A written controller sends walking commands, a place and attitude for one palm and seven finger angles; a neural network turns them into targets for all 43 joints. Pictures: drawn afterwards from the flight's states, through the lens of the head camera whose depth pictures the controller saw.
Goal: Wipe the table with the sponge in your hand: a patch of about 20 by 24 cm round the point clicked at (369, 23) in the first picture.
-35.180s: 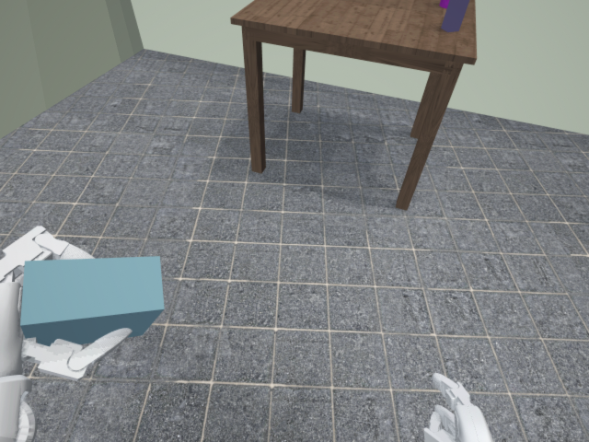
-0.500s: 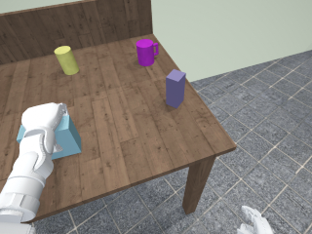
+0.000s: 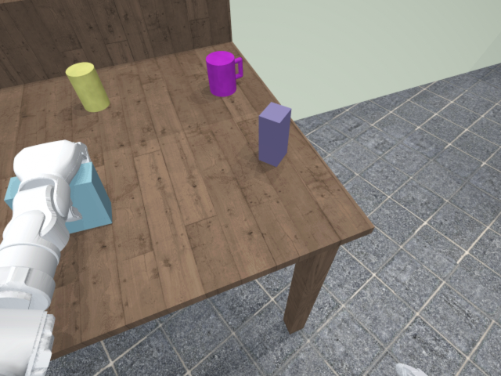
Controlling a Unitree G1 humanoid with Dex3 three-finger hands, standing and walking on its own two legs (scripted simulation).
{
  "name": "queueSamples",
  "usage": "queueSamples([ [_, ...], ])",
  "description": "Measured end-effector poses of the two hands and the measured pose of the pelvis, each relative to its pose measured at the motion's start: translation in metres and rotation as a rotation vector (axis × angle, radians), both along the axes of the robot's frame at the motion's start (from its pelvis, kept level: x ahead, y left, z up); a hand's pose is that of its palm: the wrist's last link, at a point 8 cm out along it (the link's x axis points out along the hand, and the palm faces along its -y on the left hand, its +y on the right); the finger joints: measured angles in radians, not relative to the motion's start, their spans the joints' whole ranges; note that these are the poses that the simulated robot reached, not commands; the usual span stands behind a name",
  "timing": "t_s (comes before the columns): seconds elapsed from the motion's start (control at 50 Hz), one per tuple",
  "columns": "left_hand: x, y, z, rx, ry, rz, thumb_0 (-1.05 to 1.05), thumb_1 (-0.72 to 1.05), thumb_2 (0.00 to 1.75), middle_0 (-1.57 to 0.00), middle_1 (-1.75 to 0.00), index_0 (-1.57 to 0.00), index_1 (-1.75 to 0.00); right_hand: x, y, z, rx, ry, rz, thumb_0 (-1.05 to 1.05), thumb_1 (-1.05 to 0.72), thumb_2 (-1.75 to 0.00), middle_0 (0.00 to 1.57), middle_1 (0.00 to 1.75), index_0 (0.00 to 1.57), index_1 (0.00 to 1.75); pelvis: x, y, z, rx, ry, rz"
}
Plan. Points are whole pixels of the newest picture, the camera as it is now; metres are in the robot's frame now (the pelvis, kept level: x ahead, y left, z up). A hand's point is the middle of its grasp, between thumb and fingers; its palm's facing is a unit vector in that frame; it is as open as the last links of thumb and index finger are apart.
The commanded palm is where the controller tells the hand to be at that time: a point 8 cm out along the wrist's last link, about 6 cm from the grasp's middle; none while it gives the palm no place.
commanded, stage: wipe forward along the first lane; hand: left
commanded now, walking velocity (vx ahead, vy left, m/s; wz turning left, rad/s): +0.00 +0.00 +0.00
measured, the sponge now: (68, 208) +0.37 +0.35 +0.04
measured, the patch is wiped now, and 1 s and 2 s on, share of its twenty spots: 0.35 0.35 0.60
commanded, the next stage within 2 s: slide across to the middle lane in 0.08 s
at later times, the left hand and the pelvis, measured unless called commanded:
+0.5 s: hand (104, 164) +0.43 +0.29 +0.09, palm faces -0.04 -0.02 -1.00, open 9.7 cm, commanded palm +0.41 +0.29 +0.15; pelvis +0.02 +0.00 +0.00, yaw -1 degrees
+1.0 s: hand (129, 155) +0.44 +0.24 +0.10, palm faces -0.03 -0.02 -1.00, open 9.8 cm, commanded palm +0.41 +0.24 +0.16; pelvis +0.02 -0.02 +0.00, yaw +0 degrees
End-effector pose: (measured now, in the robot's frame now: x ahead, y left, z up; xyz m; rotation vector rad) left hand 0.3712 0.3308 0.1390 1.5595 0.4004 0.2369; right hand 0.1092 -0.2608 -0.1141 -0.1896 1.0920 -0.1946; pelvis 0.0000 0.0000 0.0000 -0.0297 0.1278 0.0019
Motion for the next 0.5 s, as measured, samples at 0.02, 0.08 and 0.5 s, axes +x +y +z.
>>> queueSamples([
  [0.02,0.002,0.001,0.0,0.004,0.002,-0.001,0.0,-0.49,1.05,-0.79,-1.38,-0.79,-1.39,-0.002,-0.001,0.0,-0.002,0.008,-0.003,0.01,-0.91,-0.9,0.2,0.3,0.2,0.3,0.0,0.0,0.0,0.0,0.003,0.001],
  [0.08,0.008,0.002,0.001,0.012,0.007,-0.004,0.0,-0.49,1.05,-0.79,-1.38,-0.79,-1.39,-0.008,-0.004,-0.002,-0.008,0.028,-0.011,0.01,-0.91,-0.9,0.2,0.3,0.2,0.3,0.0,0.0,0.0,-0.001,0.011,0.001],
  [0.5,0.044,-0.047,0.002,-0.015,-0.069,-0.086,0.0,-0.5,1.05,-0.78,-1.38,-0.79,-1.39,0.001,-0.001,-0.006,0.035,0.025,-0.035,0.01,-0.91,-0.9,0.2,0.3,0.2,0.3,0.016,-0.001,0.001,0.006,0.026,-0.015],
])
